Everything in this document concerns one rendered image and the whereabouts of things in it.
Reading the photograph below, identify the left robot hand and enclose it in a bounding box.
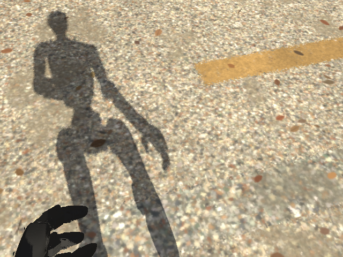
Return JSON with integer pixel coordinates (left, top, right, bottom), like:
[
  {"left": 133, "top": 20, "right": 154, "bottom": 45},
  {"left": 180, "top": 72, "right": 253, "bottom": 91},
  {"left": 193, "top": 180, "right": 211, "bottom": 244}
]
[{"left": 13, "top": 205, "right": 97, "bottom": 257}]

